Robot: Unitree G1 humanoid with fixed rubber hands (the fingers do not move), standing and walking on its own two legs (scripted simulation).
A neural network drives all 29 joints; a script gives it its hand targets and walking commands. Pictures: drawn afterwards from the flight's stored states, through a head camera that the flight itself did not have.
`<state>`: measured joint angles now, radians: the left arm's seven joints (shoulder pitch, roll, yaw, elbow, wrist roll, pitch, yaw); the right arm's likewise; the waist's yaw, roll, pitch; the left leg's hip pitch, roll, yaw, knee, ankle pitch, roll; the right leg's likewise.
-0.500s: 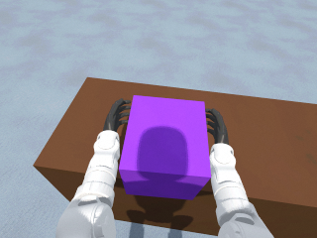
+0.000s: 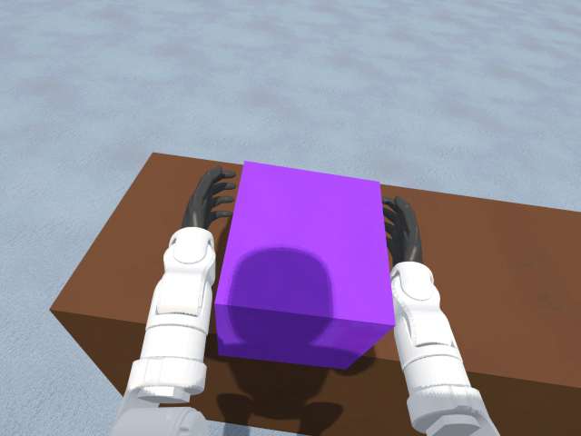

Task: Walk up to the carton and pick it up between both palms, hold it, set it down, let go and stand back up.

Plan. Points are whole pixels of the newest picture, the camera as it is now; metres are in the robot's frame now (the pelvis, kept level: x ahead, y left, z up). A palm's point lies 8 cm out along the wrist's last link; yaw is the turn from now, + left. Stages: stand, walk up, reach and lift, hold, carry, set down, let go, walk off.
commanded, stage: reach and lift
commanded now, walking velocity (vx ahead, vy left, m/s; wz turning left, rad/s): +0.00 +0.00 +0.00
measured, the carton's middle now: (297, 269) +0.35 +0.00 +0.06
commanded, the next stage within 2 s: hold in 1.52 s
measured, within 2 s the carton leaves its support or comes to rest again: neither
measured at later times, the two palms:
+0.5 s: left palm (196, 217) +0.36 +0.13 +0.15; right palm (413, 255) +0.33 -0.15 +0.12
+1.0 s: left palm (188, 206) +0.36 +0.14 +0.16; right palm (411, 240) +0.34 -0.14 +0.14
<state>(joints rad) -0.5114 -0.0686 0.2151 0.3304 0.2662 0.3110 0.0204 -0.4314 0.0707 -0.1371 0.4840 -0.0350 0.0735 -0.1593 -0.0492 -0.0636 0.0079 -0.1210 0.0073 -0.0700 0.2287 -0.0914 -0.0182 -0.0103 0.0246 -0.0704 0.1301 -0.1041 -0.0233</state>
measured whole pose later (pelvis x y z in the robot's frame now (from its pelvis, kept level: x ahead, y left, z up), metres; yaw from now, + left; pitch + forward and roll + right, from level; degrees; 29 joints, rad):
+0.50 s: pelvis +0.00 +0.00 +0.00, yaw -1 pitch -5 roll -1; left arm -0.47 -0.07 0.17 0.05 0.27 0.55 0.02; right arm -0.40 0.03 -0.04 0.30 0.09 0.22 -0.19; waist -0.07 -0.07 0.07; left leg -0.06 0.01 -0.05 0.24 -0.11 -0.01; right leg 0.05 0.02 -0.06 0.14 -0.11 -0.02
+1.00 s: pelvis +0.00 +0.01 +0.00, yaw -1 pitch -6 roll -1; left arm -0.51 -0.07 0.19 -0.01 0.29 0.64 0.00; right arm -0.46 0.01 -0.03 0.28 0.13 0.29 -0.20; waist -0.07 -0.08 0.08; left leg -0.04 0.00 -0.05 0.24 -0.11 -0.01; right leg 0.08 0.02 -0.06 0.13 -0.11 -0.02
